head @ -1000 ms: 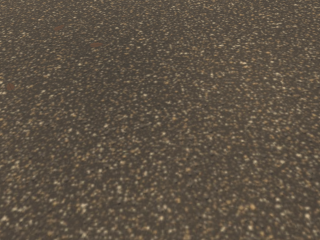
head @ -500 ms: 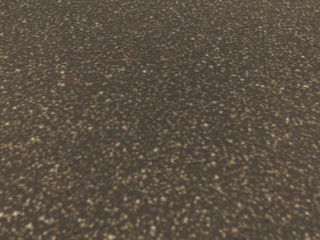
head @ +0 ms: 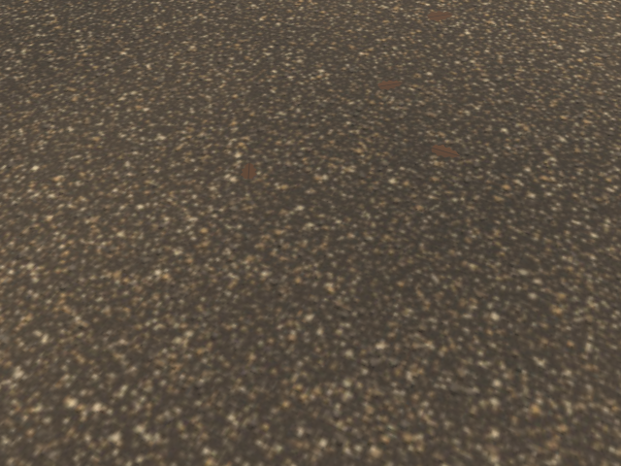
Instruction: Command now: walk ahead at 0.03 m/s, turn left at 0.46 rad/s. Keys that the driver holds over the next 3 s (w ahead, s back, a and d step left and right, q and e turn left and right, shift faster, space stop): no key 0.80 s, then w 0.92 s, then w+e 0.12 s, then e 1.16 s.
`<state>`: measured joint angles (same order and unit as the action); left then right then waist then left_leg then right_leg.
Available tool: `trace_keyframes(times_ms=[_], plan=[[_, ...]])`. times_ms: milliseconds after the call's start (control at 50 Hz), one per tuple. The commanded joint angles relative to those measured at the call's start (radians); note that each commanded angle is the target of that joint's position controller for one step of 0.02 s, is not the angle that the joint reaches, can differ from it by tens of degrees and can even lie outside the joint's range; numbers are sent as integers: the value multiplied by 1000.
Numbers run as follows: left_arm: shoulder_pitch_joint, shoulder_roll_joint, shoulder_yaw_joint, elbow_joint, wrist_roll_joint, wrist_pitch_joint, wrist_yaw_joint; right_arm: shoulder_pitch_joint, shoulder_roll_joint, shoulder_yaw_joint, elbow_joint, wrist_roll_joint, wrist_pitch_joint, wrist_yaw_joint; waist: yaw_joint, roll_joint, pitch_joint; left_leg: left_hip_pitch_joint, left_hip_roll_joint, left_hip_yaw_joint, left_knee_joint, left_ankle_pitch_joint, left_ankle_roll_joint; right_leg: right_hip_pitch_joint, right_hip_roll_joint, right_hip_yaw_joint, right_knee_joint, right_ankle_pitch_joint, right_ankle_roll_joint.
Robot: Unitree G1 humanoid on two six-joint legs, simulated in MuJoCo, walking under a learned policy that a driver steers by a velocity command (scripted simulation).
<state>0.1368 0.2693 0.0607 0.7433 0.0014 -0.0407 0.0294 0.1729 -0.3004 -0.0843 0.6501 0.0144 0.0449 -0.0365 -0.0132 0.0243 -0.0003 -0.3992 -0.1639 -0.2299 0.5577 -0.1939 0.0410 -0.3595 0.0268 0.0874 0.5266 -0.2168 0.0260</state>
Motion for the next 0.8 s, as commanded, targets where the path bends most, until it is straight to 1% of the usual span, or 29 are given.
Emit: trace_keyframes(times_ms=[20, 40, 60, 80, 100, 120, 160, 200, 220, 240, 260, 280, 300, 320, 340, 360, 380, 400, 420, 440, 460, 480, 520, 640, 800], plan=[[64, 254, 67, -50, 50, -2, -5, 23, -64, -15, -114, 5, -14, -2, -20, -340, -103, -191, -23, 48, 244, -398, -7, 260, -392, 395, -210, 433, -248], [46, 190, 56, -79, 50, -4, -4, 32, -156, -40, -95, -19, -30, 5, 3, -283, -122, -225, 30, 36, 497, -454, -54, 242, -459, 453, -202, 505, -331], [18, 151, 46, -95, 37, -3, 0, 48, -179, -52, -67, -10, -31, 10, -2, -190, -118, -221, 42, 33, 599, -394, -69, 228, -406, 349, -172, 510, -302], [-10, 128, 40, -101, 22, 0, 0, 64, -153, -49, -39, -7, -20, 6, -14, -135, -98, -216, 50, 46, 640, -345, -89, 219, -332, 255, -149, 486, -252], [-15, 117, 34, -99, 5, 3, 0, 62, -129, -42, -34, -11, -10, 2, -9, -127, -83, -231, 55, 49, 676, -305, -104, 222, -305, 216, -142, 477, -231], [-12, 112, 28, -97, 2, 8, 0, 60, -94, -32, -31, -8, -4, 5, -9, -128, -75, -209, 54, 64, 680, -282, -114, 203, -279, 174, -146, 492, -227], [-4, 110, 26, -93, 8, 18, -2, 27, -53, -15, -45, 0, -3, 8, 1, -167, -71, -167, 71, 119, 557, -244, -127, 207, -233, 107, -158, 462, -221], [0, 113, 26, -89, 8, 26, -1, -10, -23, 2, -57, -5, -6, 11, 18, -208, -88, -81, 117, 169, 359, -240, -134, 220, -217, 77, -151, 442, -219], [11, 123, 29, -85, 6, 29, -2, -29, -11, 9, -64, -7, -8, 15, 32, -231, -93, -24, 134, 192, 269, -249, -132, 213, -220, 78, -150, 433, -224], [31, 138, 33, -79, 3, 32, -3, -39, -16, 9, -66, -4, -9, 18, 47, -249, -93, 14, 137, 209, 202, -246, -130, 215, -231, 91, -149, 424, -233], [47, 150, 35, -74, -1, 34, -5, -37, -32, 4, -64, 0, -10, 20, 54, -257, -91, 45, 135, 220, 137, -223, -124, 218, -241, 108, -144, 407, -239], [48, 153, 34, -71, -6, 35, -7, -20, -40, 0, -55, 2, -11, 21, 45, -250, -86, 85, 133, 229, 44, -164, -113, 211, -242, 114, -133, 384, -236], [40, 147, 29, -69, -14, 36, -8, 11, -36, -1, -38, 0, -14, 24, 24, -236, -76, 153, 127, 242, -97, -54, -92, 186, -234, 109, -117, 361, -220], [69, 132, 23, -56, -20, 32, -9, 22, -40, -1, -29, -7, -16, 25, 18, -213, -65, 224, 128, 231, -218, 47, -66, 153, -218, 104, -111, 315, -185], [100, 114, 15, -48, -9, 21, -14, 30, -70, -3, -38, -19, -17, 21, 26, -167, -92, 339, 192, 150, -214, 144, -34, 84, -202, 95, -95, 217, -123], [121, 71, -1, -61, 26, 5, -26, 51, -146, -17, -43, -32, -14, 11, 62, 24, -144, 436, 338, 14, -146, 382, 21, 2, -123, 7, 12, 44, -57], [110, 29, -13, -66, 27, -3, -28, 1, -92, -1, -23, -39, -16, 20, 84, 169, -131, 275, 373, 0, -158, 258, 98, 56, -84, -56, -37, -96, -9], [59, 73, -6, -58, 30, -2, -24, -42, -28, 13, -42, -39, -25, 30, 55, 112, -80, 204, 315, 26, -176, 81, 81, 109, -84, -57, -41, -34, 19], [27, 85, -1, -55, 27, 1, -23, -34, -18, 16, -29, -45, -32, 32, 39, 94, -55, 183, 273, 53, -177, -3, 45, 112, -76, -67, -39, 12, 24], [28, 86, 1, -46, 23, 8, -19, -23, -35, 14, -25, -43, -39, 33, 33, 87, -25, 159, 251, 70, -178, -20, 26, 114, -72, -68, -32, 29, 24], [45, 91, 3, -43, 23, 14, -15, -20, -44, 13, -18, -38, -46, 34, 37, 89, -1, 137, 251, 68, -181, -30, 19, 117, -76, -64, -39, 41, 23], [54, 86, 3, -38, 20, 15, -13, -10, -41, 16, -12, -34, -51, 31, 41, 83, 13, 125, 246, 73, -177, -28, 15, 121, -79, -59, -44, 48, 19], [69, 78, 2, -21, 17, 13, -11, 3, -26, 21, -3, -32, -55, 28, 38, 61, 16, 127, 239, 79, -167, -20, 13, 125, -78, -61, -47, 57, 16], [88, 72, 5, 22, 13, 13, -5, 8, -16, 26, 17, -28, -59, 25, 35, 10, 7, 140, 226, 89, -151, 13, 15, 144, -79, -60, -51, 81, 26], [108, 75, 8, 76, 8, 18, 7, 31, -4, 27, 70, -24, -62, 24, 34, -13, -3, 152, 205, 116, -134, 63, 10, 165, -81, -60, -46, 117, 27]])
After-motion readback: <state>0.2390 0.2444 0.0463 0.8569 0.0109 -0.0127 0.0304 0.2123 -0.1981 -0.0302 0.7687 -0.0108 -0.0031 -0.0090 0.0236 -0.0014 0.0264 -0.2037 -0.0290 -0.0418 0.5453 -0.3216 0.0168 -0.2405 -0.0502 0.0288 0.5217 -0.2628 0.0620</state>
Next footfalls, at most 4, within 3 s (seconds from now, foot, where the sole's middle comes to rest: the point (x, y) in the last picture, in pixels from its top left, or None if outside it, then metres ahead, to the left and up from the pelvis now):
0.34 left None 0.02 0.13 -0.77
1.54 left None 0.45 0.13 -0.77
2.06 right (362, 348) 0.74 -0.09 -0.77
2.54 left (269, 340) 0.76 0.14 -0.77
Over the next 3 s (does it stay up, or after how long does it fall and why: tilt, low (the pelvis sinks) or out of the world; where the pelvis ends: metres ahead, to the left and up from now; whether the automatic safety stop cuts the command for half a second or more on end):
stays up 0.65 0.02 0.00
